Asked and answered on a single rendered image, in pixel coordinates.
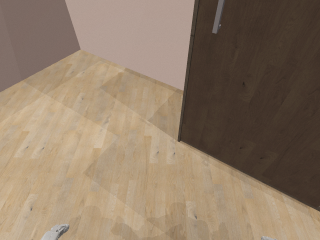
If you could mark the wardrobe door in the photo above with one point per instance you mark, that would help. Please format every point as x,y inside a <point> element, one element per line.
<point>253,94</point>

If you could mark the robot left hand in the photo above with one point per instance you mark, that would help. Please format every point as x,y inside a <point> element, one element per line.
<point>56,232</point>

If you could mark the handle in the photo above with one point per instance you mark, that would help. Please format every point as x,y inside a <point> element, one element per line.
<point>218,16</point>

